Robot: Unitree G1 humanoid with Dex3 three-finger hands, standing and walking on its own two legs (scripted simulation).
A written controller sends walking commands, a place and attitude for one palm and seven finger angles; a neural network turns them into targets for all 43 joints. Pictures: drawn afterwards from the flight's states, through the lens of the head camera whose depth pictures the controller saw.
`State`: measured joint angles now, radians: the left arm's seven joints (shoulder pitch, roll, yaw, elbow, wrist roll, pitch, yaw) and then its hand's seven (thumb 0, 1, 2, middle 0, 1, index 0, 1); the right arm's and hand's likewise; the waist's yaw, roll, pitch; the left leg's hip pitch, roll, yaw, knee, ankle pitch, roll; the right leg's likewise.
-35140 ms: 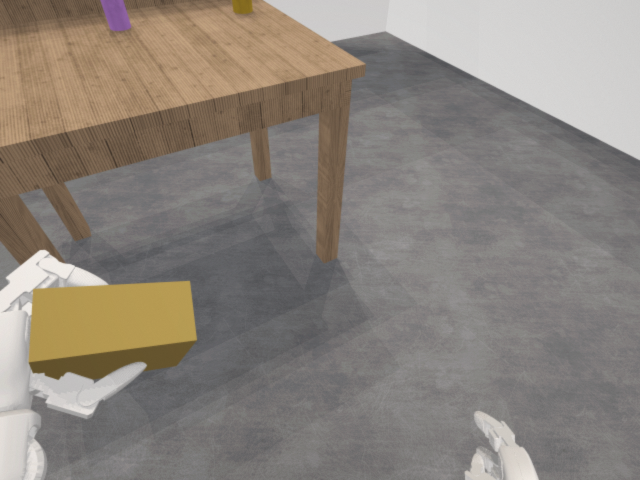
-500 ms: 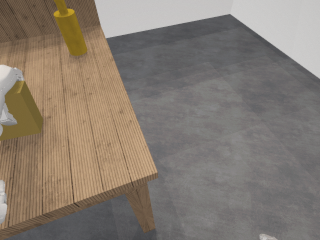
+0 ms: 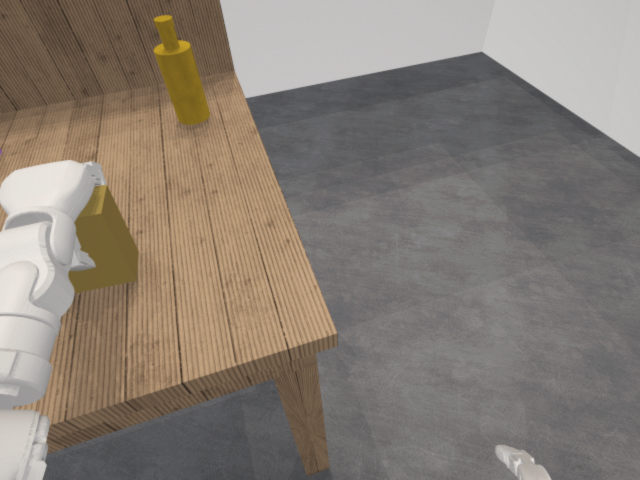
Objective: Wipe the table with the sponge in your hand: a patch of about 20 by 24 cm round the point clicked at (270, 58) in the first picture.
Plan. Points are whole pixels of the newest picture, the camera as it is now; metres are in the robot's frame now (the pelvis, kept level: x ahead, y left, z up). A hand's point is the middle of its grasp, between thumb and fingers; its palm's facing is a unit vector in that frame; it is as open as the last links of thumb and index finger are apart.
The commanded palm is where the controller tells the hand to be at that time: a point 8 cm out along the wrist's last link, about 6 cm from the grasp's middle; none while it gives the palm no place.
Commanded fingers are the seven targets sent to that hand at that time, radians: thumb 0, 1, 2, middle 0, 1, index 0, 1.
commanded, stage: wipe back along the first lane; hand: left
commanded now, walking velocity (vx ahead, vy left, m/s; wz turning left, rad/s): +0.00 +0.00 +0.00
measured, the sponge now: (87, 253) +0.36 +0.35 +0.09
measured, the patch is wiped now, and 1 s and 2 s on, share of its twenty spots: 0.95 1.00 1.00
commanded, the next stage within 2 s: lift the sponge slowly off the table in 1.10 s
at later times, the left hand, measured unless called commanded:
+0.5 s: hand (65, 251) +0.32 +0.34 +0.14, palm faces +0.04 -0.01 -1.00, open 10.3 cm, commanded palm +0.28 +0.33 +0.17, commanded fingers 0.00 0.10 1.30 -1.20 -1.60 -1.20 -1.60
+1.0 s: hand (57, 283) +0.28 +0.32 +0.14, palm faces +0.07 +0.00 -1.00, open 10.3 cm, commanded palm +0.23 +0.31 +0.16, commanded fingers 0.00 0.10 1.30 -1.20 -1.60 -1.20 -1.60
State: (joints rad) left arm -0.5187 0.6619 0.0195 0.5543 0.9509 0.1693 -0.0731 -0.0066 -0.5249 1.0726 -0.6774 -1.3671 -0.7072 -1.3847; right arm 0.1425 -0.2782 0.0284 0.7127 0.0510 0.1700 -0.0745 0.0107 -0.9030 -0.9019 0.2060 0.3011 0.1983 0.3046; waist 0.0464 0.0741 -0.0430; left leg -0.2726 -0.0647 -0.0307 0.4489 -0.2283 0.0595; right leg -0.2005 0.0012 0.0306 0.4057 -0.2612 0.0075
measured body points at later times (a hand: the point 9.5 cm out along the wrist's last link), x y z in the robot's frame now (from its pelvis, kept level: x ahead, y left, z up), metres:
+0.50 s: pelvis +0.01 -0.01 +0.00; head +0.01 -0.04 +0.45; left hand +0.31 +0.33 +0.19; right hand +0.19 -0.26 -0.11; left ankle +0.00 +0.08 -0.74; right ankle -0.03 -0.14 -0.74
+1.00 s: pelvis +0.01 -0.01 +0.00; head +0.00 -0.05 +0.45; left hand +0.27 +0.32 +0.19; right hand +0.22 -0.24 -0.10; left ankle +0.00 +0.08 -0.74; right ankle -0.03 -0.14 -0.74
